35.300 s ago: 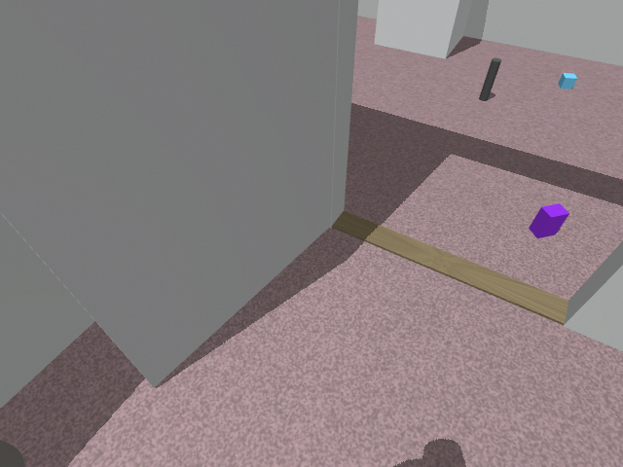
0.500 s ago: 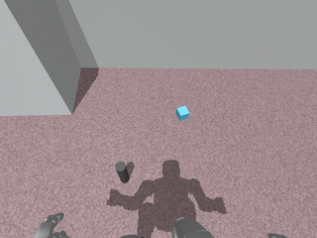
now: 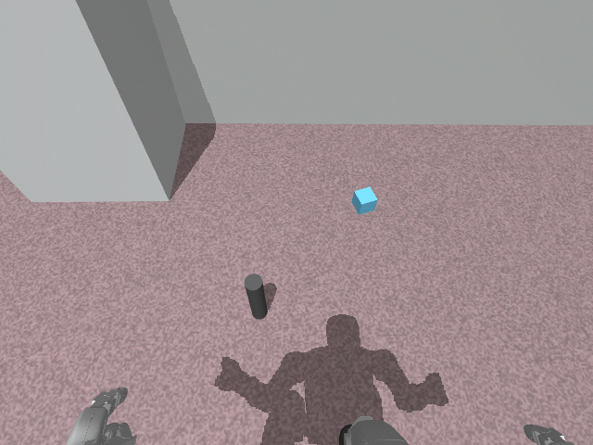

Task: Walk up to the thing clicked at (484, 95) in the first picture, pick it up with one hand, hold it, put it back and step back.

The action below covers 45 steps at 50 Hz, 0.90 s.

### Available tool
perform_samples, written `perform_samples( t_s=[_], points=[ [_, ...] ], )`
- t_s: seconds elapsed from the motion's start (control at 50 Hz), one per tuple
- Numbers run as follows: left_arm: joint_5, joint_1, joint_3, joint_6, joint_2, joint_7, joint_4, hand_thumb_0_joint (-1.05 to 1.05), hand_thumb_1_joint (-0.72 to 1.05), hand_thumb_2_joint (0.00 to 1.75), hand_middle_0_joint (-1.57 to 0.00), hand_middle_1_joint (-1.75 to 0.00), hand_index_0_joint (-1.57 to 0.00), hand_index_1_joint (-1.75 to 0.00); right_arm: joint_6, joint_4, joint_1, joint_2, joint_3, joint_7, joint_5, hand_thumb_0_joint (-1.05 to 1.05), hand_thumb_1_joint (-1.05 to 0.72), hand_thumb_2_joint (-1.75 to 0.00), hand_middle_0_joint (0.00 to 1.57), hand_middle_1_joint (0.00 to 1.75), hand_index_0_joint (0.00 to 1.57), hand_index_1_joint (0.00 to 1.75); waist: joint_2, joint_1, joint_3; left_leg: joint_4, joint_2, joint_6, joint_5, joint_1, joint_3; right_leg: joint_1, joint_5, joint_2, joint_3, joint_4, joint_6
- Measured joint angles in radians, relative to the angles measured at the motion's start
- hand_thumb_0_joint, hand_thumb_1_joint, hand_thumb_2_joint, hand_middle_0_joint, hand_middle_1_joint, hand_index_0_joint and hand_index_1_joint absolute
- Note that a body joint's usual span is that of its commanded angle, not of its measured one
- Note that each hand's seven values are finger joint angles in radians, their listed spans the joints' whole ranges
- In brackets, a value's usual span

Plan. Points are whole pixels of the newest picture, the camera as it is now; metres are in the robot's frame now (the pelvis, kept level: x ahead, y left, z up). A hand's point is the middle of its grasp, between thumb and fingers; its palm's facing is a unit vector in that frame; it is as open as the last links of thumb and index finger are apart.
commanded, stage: step back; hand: left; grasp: from above
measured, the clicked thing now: (256, 298) +0.57 +0.13 -0.63
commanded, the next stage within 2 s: none
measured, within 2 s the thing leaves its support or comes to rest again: neither
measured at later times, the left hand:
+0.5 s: hand out of the picture -0.04 +0.24 -0.14, palm faces -0.11 -0.91 -0.39, open 7.4 cm
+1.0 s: hand out of the picture -0.17 +0.22 -0.14, palm faces -0.03 -0.95 -0.31, open 7.4 cm
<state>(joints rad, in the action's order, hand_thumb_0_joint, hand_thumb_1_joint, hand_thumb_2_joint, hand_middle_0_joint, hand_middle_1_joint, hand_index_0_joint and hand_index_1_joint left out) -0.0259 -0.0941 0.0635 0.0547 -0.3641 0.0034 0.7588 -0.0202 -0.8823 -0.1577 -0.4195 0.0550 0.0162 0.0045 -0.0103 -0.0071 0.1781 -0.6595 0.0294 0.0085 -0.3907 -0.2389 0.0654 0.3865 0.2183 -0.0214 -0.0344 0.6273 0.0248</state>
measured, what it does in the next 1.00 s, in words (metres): walks backwards: right foot, then left foot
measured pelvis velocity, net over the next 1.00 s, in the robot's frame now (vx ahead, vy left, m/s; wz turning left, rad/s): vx -0.31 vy -0.03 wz -0.03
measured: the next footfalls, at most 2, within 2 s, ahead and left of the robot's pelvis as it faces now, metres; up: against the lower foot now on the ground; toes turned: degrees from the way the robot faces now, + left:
right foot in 0.46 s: -0.13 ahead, -0.15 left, +0.00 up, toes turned -3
left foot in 0.80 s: -0.22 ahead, +0.08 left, +0.00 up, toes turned -3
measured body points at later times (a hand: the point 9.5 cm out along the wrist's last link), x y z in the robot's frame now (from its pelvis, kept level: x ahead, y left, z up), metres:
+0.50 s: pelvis -0.15 -0.02 -0.01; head -0.09 -0.03 +0.44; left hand -0.04 +0.29 -0.12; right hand -0.05 -0.35 -0.11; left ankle -0.03 +0.11 -0.72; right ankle -0.17 -0.15 -0.72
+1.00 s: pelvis -0.31 -0.03 +0.01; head -0.25 +0.00 +0.45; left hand -0.17 +0.27 -0.12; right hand -0.24 -0.35 -0.08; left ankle -0.26 +0.08 -0.72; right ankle -0.34 -0.19 -0.62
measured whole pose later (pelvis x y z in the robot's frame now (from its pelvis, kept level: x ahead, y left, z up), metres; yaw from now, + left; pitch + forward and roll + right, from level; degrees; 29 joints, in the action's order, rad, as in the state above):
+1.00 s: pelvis -0.31 -0.03 +0.01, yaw -2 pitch -1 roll -2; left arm -0.02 -0.13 0.09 0.10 -0.39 -0.01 0.75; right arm 0.00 -0.86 -0.21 -0.36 0.04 0.03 0.04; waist -0.06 0.00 0.16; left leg -0.59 -0.01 -0.02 -0.25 -0.32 0.03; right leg 0.50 0.48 0.12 -0.18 1.27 0.00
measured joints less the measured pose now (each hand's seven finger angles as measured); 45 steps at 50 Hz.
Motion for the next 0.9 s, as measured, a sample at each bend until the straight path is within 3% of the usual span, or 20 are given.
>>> perform_samples(
  t_s=[0.02, 0.04, 0.08, 0.12, 0.16, 0.22, 0.34, 0.4, 0.44, 0.48, 0.52, 0.56, 0.6, 0.64, 0.7, 0.76, 0.8, 0.82, 0.86, 0.9],
  points=[
    [0.004, 0.010, 0.003, 0.006, -0.016, -0.002, -0.002, 0.01, 0.90, 0.89, -0.20, -0.30, -0.21, -0.30, 0.003, -0.009, 0.007, 0.016, 0.006, 0.003, 0.008, 0.01, -0.91, -0.90, 0.20, 0.29, 0.20, 0.30, -0.037, 0.005, 0.019, 0.029, 0.020, -0.013, 0.024, 0.016, -0.020, 0.014, 0.008, -0.020, -0.018, 0.035, 0.004],
    [0.008, 0.013, 0.009, 0.013, -0.030, -0.001, 0.000, 0.01, 0.90, 0.89, -0.20, -0.30, -0.21, -0.30, 0.003, -0.014, 0.012, 0.035, 0.005, 0.001, 0.018, 0.01, -0.91, -0.90, 0.20, 0.29, 0.20, 0.30, -0.074, 0.018, 0.033, 0.032, 0.037, -0.023, 0.030, 0.022, -0.045, 0.028, 0.035, -0.021, -0.057, 0.073, -0.012],
    [0.006, 0.000, 0.018, 0.026, -0.035, 0.006, 0.018, 0.01, 0.90, 0.89, -0.20, -0.30, -0.21, -0.30, 0.001, -0.010, 0.002, 0.055, -0.006, -0.012, 0.027, 0.01, -0.91, -0.90, 0.20, 0.29, 0.20, 0.30, -0.080, 0.015, 0.024, 0.020, 0.022, -0.035, 0.035, 0.007, -0.048, 0.062, 0.212, 0.050, -0.105, 0.207, -0.026],
    [0.003, -0.012, 0.021, 0.036, -0.033, 0.008, 0.040, 0.01, 0.90, 0.89, -0.20, -0.30, -0.21, -0.30, 0.004, -0.005, -0.015, 0.065, -0.013, -0.016, 0.029, 0.01, -0.90, -0.90, 0.20, 0.29, 0.20, 0.30, -0.056, -0.006, 0.007, 0.037, -0.007, -0.038, 0.060, -0.005, -0.021, 0.089, 0.288, 0.120, -0.110, 0.380, -0.030],
    [0.011, -0.032, 0.025, 0.035, -0.036, 0.004, 0.045, 0.01, 0.91, 0.89, -0.20, -0.30, -0.20, -0.30, 0.002, -0.004, -0.022, 0.072, -0.017, -0.012, 0.033, 0.01, -0.90, -0.90, 0.21, 0.30, 0.20, 0.30, -0.051, 0.002, -0.009, 0.079, -0.026, -0.037, 0.096, -0.009, -0.023, 0.106, 0.278, 0.155, -0.124, 0.517, -0.035],
    [0.012, -0.062, 0.035, 0.028, -0.042, -0.003, 0.042, 0.01, 0.90, 0.89, -0.20, -0.30, -0.20, -0.30, 0.006, 0.012, -0.014, 0.072, -0.016, -0.005, 0.027, 0.01, -0.90, -0.90, 0.21, 0.30, 0.21, 0.30, -0.048, 0.019, -0.014, 0.104, -0.042, -0.034, 0.131, -0.030, -0.041, 0.087, 0.253, 0.156, -0.141, 0.594, -0.022],
    [0.005, -0.095, 0.046, 0.032, -0.061, -0.005, 0.051, 0.01, 0.91, 0.89, -0.20, -0.30, -0.20, -0.30, 0.020, 0.069, 0.028, 0.065, -0.012, 0.004, 0.019, 0.01, -0.90, -0.90, 0.21, 0.30, 0.21, 0.30, -0.052, 0.030, 0.013, 0.072, -0.060, -0.028, 0.167, -0.097, -0.081, -0.018, 0.274, 0.097, -0.139, 0.423, 0.013],
    [0.005, -0.095, 0.045, 0.029, -0.058, -0.012, 0.057, 0.01, 0.91, 0.89, -0.20, -0.30, -0.20, -0.30, 0.017, 0.092, 0.047, 0.050, -0.011, 0.002, 0.022, 0.01, -0.90, -0.90, 0.21, 0.30, 0.21, 0.30, -0.040, 0.032, 0.024, 0.036, -0.076, -0.015, 0.179, -0.139, -0.097, -0.076, 0.271, 0.056, -0.090, 0.254, 0.003],
    [0.004, -0.099, 0.043, 0.019, -0.052, -0.021, 0.061, 0.01, 0.91, 0.89, -0.20, -0.30, -0.20, -0.30, 0.009, 0.097, 0.056, 0.035, -0.010, 0.000, 0.021, 0.01, -0.90, -0.90, 0.21, 0.30, 0.21, 0.30, -0.024, 0.034, 0.020, 0.000, -0.089, -0.001, 0.182, -0.174, -0.105, -0.129, 0.211, 0.034, -0.054, 0.098, -0.014],
    [-0.004, -0.091, 0.039, 0.009, -0.018, -0.025, 0.077, 0.01, 0.91, 0.89, -0.20, -0.30, -0.20, -0.30, -0.004, 0.084, 0.069, 0.007, 0.001, 0.002, 0.014, 0.01, -0.90, -0.90, 0.21, 0.30, 0.21, 0.30, 0.050, 0.017, 0.032, -0.037, -0.124, 0.004, 0.187, -0.199, -0.064, -0.153, 0.167, 0.069, -0.012, 0.045, -0.020],
    [-0.013, -0.105, 0.026, 0.008, 0.001, -0.037, 0.068, 0.01, 0.91, 0.89, -0.20, -0.30, -0.20, -0.30, -0.018, 0.063, 0.051, 0.002, 0.010, 0.012, 0.007, 0.01, -0.90, -0.90, 0.21, 0.30, 0.21, 0.30, 0.067, 0.010, 0.009, -0.119, -0.074, -0.001, 0.027, -0.235, -0.003, -0.134, 0.157, 0.063, 0.005, 0.056, -0.030],
    [-0.017, -0.122, 0.019, 0.012, 0.005, -0.040, 0.057, 0.01, 0.90, 0.89, -0.20, -0.30, -0.21, -0.30, -0.026, 0.038, 0.028, 0.009, 0.009, 0.016, 0.002, 0.01, -0.90, -0.90, 0.21, 0.30, 0.20, 0.30, 0.030, 0.038, -0.017, -0.285, 0.004, -0.003, -0.084, -0.261, 0.010, -0.111, 0.140, 0.029, -0.028, 0.057, -0.039],
    [-0.016, -0.126, 0.017, 0.016, 0.015, -0.033, 0.050, 0.01, 0.90, 0.89, -0.20, -0.30, -0.21, -0.30, -0.024, 0.026, 0.000, 0.005, 0.005, 0.014, -0.004, 0.01, -0.90, -0.90, 0.20, 0.30, 0.20, 0.30, 0.021, 0.041, -0.037, -0.409, 0.056, -0.006, -0.085, -0.266, 0.035, -0.104, 0.101, 0.012, -0.035, 0.017, -0.038],
    [-0.017, -0.116, 0.020, 0.018, 0.018, -0.028, 0.039, 0.01, 0.90, 0.89, -0.20, -0.30, -0.21, -0.30, -0.015, 0.020, -0.031, 0.002, 0.001, 0.017, -0.008, 0.01, -0.90, -0.90, 0.20, 0.30, 0.20, 0.30, 0.021, 0.034, -0.052, -0.466, 0.078, 0.000, -0.076, -0.252, 0.048, -0.086, 0.069, 0.006, -0.023, -0.011, -0.039],
    [-0.021, -0.082, 0.024, 0.015, 0.011, -0.017, 0.005, 0.01, 0.90, 0.89, -0.20, -0.30, -0.21, -0.30, -0.007, 0.012, -0.067, 0.004, -0.004, 0.022, -0.007, 0.01, -0.90, -0.90, 0.20, 0.30, 0.20, 0.30, 0.021, 0.023, -0.048, -0.400, 0.065, 0.008, -0.096, -0.181, 0.033, -0.053, 0.037, 0.009, 0.006, -0.019, -0.042],
    [-0.020, -0.036, 0.025, 0.010, -0.003, -0.007, -0.035, 0.01, 0.90, 0.89, -0.20, -0.30, -0.21, -0.30, -0.004, 0.006, -0.085, 0.017, -0.006, 0.020, 0.002, 0.01, -0.90, -0.90, 0.20, 0.30, 0.20, 0.30, 0.012, 0.007, -0.026, -0.213, 0.027, 0.002, -0.103, -0.090, -0.010, -0.012, 0.020, 0.007, 0.048, 0.005, -0.042],
    [-0.011, -0.008, 0.022, 0.013, -0.018, -0.005, -0.058, 0.01, 0.90, 0.89, -0.20, -0.30, -0.21, -0.30, 0.004, 0.006, -0.091, 0.028, -0.008, 0.016, 0.009, 0.01, -0.90, -0.90, 0.20, 0.30, 0.20, 0.30, -0.006, -0.004, -0.009, -0.026, 0.010, -0.011, -0.006, -0.019, -0.036, 0.026, 0.024, -0.002, 0.071, 0.054, -0.038],
    [-0.005, 0.010, 0.024, 0.018, -0.032, -0.004, -0.060, 0.01, 0.90, 0.89, -0.20, -0.30, -0.21, -0.30, 0.007, -0.003, -0.080, 0.047, -0.007, 0.016, 0.015, 0.01, -0.90, -0.90, 0.20, 0.30, 0.20, 0.30, -0.049, 0.000, 0.013, -0.002, 0.032, -0.025, 0.017, -0.007, -0.053, 0.041, 0.027, -0.024, 0.056, 0.084, -0.035],
    [0.002, 0.019, 0.030, 0.033, -0.038, -0.002, -0.050, 0.01, 0.90, 0.89, -0.20, -0.30, -0.21, -0.30, 0.007, -0.002, -0.072, 0.071, -0.016, 0.006, 0.029, 0.01, -0.90, -0.90, 0.20, 0.30, 0.20, 0.30, -0.095, 0.012, 0.027, -0.004, 0.045, -0.040, 0.033, -0.014, -0.076, 0.073, 0.141, -0.005, -0.003, 0.171, -0.044],
    [0.001, 0.012, 0.025, 0.047, -0.023, -0.001, -0.027, 0.01, 0.90, 0.89, -0.20, -0.30, -0.20, -0.30, 0.010, 0.005, -0.073, 0.068, -0.021, 0.000, 0.036, 0.01, -0.90, -0.90, 0.21, 0.30, 0.20, 0.30, -0.064, -0.012, 0.015, -0.013, 0.013, -0.044, 0.050, -0.040, -0.044, 0.107, 0.274, 0.070, -0.042, 0.353, -0.039]
  ],
)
